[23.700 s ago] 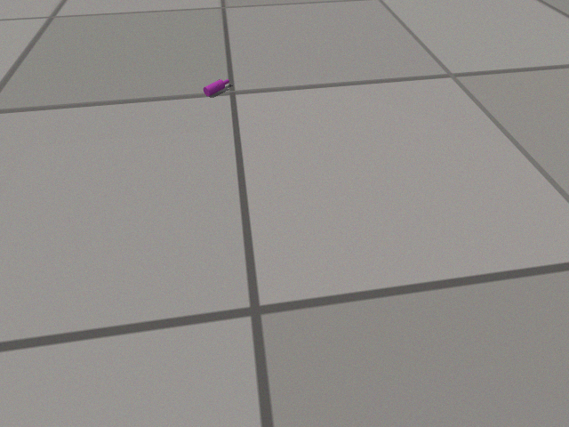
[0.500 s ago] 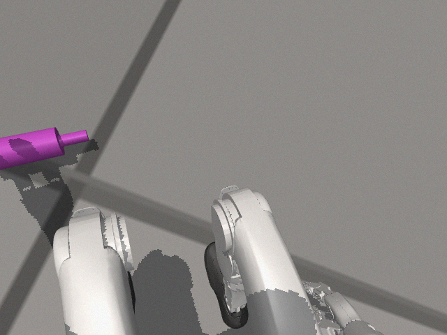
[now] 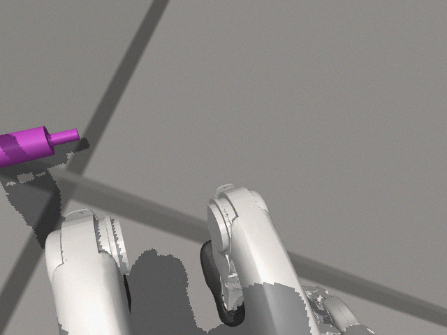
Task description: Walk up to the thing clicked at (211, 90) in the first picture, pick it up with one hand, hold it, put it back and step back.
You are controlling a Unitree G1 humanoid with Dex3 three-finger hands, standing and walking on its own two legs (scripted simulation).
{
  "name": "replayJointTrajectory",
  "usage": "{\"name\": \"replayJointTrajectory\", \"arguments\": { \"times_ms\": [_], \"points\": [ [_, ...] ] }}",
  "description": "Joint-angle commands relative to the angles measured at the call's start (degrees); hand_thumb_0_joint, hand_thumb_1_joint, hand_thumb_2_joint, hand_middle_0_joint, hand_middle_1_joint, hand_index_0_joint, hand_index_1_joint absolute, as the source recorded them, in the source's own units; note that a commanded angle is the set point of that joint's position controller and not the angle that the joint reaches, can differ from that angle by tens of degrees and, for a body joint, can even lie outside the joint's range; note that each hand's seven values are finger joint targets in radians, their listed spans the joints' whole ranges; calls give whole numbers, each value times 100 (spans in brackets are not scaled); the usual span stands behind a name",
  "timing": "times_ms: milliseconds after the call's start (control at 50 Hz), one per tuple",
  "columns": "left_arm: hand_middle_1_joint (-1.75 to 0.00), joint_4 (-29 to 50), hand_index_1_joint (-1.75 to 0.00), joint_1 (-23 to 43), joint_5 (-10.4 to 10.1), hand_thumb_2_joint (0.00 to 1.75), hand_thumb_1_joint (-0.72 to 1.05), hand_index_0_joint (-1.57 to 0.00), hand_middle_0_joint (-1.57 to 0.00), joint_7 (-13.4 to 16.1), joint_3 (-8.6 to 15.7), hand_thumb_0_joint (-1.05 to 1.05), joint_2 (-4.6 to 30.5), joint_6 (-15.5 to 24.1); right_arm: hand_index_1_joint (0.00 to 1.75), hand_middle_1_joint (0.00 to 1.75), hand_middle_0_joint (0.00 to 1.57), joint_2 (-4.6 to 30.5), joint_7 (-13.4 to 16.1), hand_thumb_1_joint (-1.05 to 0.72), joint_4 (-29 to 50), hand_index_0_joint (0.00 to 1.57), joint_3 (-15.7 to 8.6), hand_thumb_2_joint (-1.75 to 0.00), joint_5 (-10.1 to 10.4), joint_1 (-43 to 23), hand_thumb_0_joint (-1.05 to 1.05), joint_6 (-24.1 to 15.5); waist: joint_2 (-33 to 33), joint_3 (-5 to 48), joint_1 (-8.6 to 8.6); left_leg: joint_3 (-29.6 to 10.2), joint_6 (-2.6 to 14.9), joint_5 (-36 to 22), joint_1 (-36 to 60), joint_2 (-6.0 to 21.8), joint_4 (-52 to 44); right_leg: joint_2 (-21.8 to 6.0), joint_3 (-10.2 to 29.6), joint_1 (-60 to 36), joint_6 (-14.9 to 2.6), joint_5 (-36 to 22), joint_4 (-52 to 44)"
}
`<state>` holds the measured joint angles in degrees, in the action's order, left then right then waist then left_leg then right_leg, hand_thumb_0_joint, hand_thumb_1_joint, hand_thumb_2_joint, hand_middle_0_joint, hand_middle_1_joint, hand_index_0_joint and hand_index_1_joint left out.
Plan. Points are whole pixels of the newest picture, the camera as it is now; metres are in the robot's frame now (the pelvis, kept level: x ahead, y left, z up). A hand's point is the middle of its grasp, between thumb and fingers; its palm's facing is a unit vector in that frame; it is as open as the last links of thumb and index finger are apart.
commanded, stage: rise first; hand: left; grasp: from above
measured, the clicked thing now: (27, 145) +0.47 +0.30 -0.29
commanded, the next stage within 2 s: approach in 0.34 s
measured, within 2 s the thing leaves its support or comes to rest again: neither
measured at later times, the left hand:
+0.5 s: hand out of the picture +0.42 +0.37 -0.16, palm faces -0.43 -0.12 -0.90, open 14.2 cm
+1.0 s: hand (3, 114) +0.49 +0.29 -0.16, palm faces -0.35 -0.07 -0.93, open 14.2 cm
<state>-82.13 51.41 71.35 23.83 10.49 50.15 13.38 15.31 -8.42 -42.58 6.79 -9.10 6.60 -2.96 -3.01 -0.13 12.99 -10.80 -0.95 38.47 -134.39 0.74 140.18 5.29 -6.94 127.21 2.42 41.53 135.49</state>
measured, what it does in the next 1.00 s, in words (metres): stands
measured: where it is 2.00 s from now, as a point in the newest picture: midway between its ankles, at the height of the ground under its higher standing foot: (175, 311)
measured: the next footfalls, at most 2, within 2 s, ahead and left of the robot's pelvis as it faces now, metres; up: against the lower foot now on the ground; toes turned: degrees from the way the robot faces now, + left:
none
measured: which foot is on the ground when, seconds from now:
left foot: down 0.00-1.00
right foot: down 0.00-1.00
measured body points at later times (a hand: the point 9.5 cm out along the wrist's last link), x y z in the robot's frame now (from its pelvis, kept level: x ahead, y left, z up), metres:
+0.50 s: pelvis -0.01 +0.00 +0.00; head +0.23 +0.09 +0.38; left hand +0.44 +0.37 -0.11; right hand +0.08 -0.27 -0.10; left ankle +0.08 +0.13 -0.29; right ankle +0.09 -0.12 -0.29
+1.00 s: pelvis +0.00 -0.01 +0.00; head +0.25 +0.06 +0.37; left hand +0.51 +0.29 -0.11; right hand +0.03 -0.27 -0.10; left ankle +0.08 +0.13 -0.29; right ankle +0.09 -0.12 -0.29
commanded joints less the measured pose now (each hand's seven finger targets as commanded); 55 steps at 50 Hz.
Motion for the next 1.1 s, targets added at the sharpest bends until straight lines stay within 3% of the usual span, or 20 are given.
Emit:
{"name": "replayJointTrajectory", "arguments": {
  "times_ms": [0,140,180,240,280,400,420,440,480,540,620,640,660,760,800,820,920,1000,1020,1080],
  "points": [
    [-102,934,-102,1411,-159,100,-55,-8,-8,141,134,0,1553,-30,30,30,20,1485,57,-90,46,20,-518,-90,10,1054,0,-40,2182,3924,-122,612,229,-1073,3253,60,-1400,5,-390,-1621,-396,-1587,-1425],
    [-102,1026,-103,1446,-192,102,-57,-7,-8,32,12,0,1401,-14,30,30,20,1467,53,-90,47,20,-529,-90,51,1062,0,-12,2055,3913,-120,583,231,-1017,3227,58,-1434,19,-390,-1655,-398,-1546,-1472],
    [-102,1027,-103,1445,-145,102,-57,-7,-8,36,109,0,1536,-5,30,30,20,1492,49,-90,51,20,-518,-90,49,1085,0,1,2090,3987,-147,560,212,-1080,3333,55,-1473,14,-408,-1689,-408,-1572,-1430],
    [-103,941,-104,1571,-134,102,-57,-7,-8,13,-13,0,1400,5,30,30,20,1481,41,-90,69,20,-494,-90,59,1080,0,12,1972,3874,-32,551,235,-1050,3189,51,-1432,18,-404,-1630,-403,-1578,-1449],
    [-102,895,-103,1592,-126,102,-57,-7,-8,50,40,0,1502,2,30,30,20,1469,54,-90,73,20,-477,-90,68,1029,0,19,1956,3818,-115,599,246,-922,3066,42,-1453,21,-367,-1614,-411,-1463,-1502],
    [-102,602,-103,1526,-85,102,-57,-7,-8,5,24,0,1576,16,30,30,20,1499,79,-90,134,20,-422,-90,54,969,0,25,1885,3626,-66,587,251,-645,2950,21,-1489,23,-397,-1555,-414,-1173,-1521],
    [-98,590,-103,1560,-80,110,-61,-4,-9,-2,0,0,1606,28,30,30,20,1495,85,-91,137,20,-414,-90,54,954,0,18,1871,3575,-72,602,260,-606,2870,23,-1462,26,-369,-1550,-408,-1137,-1553],
    [-103,716,-104,1642,-112,103,-59,-6,-7,3,57,0,1629,42,30,30,20,1510,90,-90,134,20,-422,-90,44,983,0,17,1902,3670,-70,604,254,-615,2931,16,-1477,16,-379,-1582,-405,-1144,-1551],
    [-104,781,-105,1822,-119,103,-59,-6,-7,-21,-116,0,1443,78,30,30,20,1503,98,-90,120,20,-425,-90,34,1008,0,7,1923,3781,25,585,251,-674,3005,31,-1426,24,-399,-1563,-400,-1231,-1522],
    [-105,791,-105,2174,-97,102,-58,-6,-7,1,-503,0,1022,120,30,30,20,1496,110,-90,57,20,-419,-90,14,1119,0,-48,2069,3609,309,527,221,-633,3066,48,-1445,29,-452,-1380,-406,-1239,-1509],
    [-105,672,-105,2710,-56,102,-58,-6,-6,143,-776,0,786,132,30,30,20,1553,148,-90,-36,20,-393,-89,-21,1251,0,-95,2085,3613,495,466,191,-532,3106,69,-1430,36,-530,-1249,-409,-1164,-1510],
    [-105,449,-105,2670,-19,103,-58,-6,-7,209,-817,0,750,93,30,30,20,1541,156,-90,-56,20,-375,-89,-26,1228,0,-109,2103,3581,447,479,182,-525,3101,73,-1432,50,-526,-1195,-424,-1156,-1499],
    [-105,459,-106,2854,-5,102,-58,-6,-6,285,-811,0,761,63,30,30,20,1571,154,-90,-39,20,-354,-89,-38,1282,0,-131,2175,3546,521,467,176,-577,3138,76,-1443,36,-553,-1192,-413,-1224,-1489],
    [-104,306,-104,2711,188,103,-58,-6,-7,690,-401,0,1064,-392,30,30,20,1635,108,-90,51,20,-324,-90,-51,1304,0,-148,2902,4043,284,483,74,-1160,3762,89,-1605,-6,-575,-1226,-463,-1720,-1229],
    [-102,259,-103,2734,167,102,-58,-6,-7,779,-204,0,1227,-602,30,30,20,1652,65,-90,120,20,-296,-90,-39,1274,0,-132,2938,4176,237,532,91,-1358,3665,81,-1607,-2,-534,-1332,-470,-1911,-1200],
    [-101,68,-102,2699,202,103,-59,-6,-8,763,-240,0,1211,-716,30,30,20,1633,39,-90,177,20,-272,-90,-39,1230,0,-142,2837,4106,301,549,126,-1352,3598,83,-1547,-3,-513,-1331,-468,-1934,-1210],
    [-100,-2,-101,2120,-204,101,-57,-8,-9,634,-117,0,1405,-1138,30,30,20,1524,-17,-90,355,20,-156,-89,51,1155,0,-115,1929,4193,109,801,376,-1304,2608,59,-1231,88,-190,-2308,-308,-2072,-1604],
    [-103,-197,-104,1757,-617,101,-59,-7,-7,160,-275,0,1393,-1170,30,30,20,1441,-32,-90,379,20,-129,-89,120,1115,0,-101,1239,3781,195,727,467,-829,1848,62,-1174,143,-16,-2638,-257,-1481,-1753],
    [-103,-118,-103,1664,-674,100,-58,-7,-7,22,-288,0,1460,-1130,30,30,20,1420,-24,-90,395,20,-137,-89,147,1093,0,-94,1119,3818,146,701,471,-829,1827,64,-1166,149,17,-2761,-253,-1426,-1776],
    [-105,275,-104,1863,-723,100,-58,-7,-7,-359,-326,0,1541,-898,30,30,20,1569,-2,-90,437,20,-151,-90,150,1131,0,-123,1123,3752,328,604,439,-812,2013,62,-1174,122,-102,-2647,-283,-1371,-1697]
  ]
}}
